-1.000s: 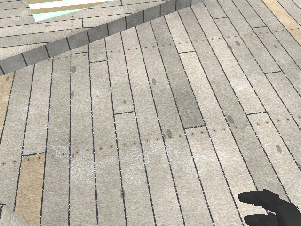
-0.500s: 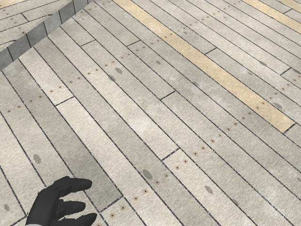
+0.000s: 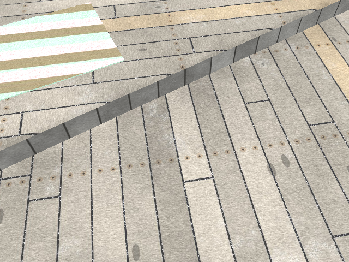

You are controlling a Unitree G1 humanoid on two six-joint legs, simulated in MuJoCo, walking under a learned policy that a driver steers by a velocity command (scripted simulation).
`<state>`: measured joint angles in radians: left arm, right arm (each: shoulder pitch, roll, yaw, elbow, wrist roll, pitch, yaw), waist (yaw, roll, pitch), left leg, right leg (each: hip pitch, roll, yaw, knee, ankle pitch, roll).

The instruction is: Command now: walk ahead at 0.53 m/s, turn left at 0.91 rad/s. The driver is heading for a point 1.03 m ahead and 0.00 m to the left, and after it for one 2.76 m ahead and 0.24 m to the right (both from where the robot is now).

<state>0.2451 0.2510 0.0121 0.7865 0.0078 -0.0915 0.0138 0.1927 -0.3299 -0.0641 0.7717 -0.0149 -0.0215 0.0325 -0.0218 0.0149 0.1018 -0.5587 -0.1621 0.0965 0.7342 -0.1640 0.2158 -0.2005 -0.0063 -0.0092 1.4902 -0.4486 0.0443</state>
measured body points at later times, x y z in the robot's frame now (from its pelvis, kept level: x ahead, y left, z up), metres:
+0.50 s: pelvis +0.28 -0.03 +0.05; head +0.29 -0.02 +0.50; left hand +0.26 +0.26 -0.07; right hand +0.54 -0.20 -0.03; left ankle +0.20 +0.05 -0.63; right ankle +0.40 -0.10 -0.69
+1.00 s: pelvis +0.57 -0.01 +0.00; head +0.60 -0.01 +0.45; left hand +0.81 +0.24 -0.06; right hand +0.54 -0.30 -0.12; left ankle +0.29 +0.09 -0.68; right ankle +0.72 -0.08 -0.69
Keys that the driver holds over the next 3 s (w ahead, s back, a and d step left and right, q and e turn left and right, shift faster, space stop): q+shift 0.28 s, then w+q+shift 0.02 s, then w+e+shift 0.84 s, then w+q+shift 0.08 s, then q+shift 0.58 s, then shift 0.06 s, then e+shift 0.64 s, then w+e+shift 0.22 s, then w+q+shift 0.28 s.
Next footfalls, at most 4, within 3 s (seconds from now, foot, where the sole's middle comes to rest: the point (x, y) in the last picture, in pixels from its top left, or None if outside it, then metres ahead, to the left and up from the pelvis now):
0.32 right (206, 259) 0.43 -0.08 -0.73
0.58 left None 0.32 0.10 -0.73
1.00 right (202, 176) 0.76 -0.09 -0.73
1.42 left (177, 111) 1.12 0.01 -0.73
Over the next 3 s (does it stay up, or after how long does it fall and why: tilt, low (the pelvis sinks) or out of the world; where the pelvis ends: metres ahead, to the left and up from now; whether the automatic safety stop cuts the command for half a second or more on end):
stays up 1.30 -0.20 0.01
